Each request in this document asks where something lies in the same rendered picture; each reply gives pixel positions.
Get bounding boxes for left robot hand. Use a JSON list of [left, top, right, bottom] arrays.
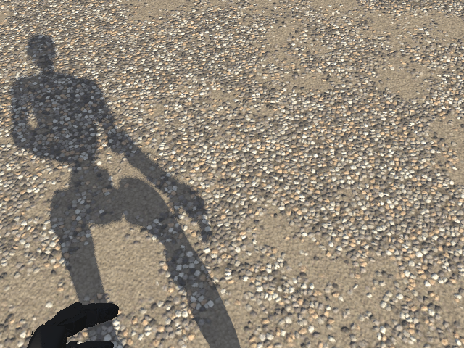
[[27, 302, 119, 348]]

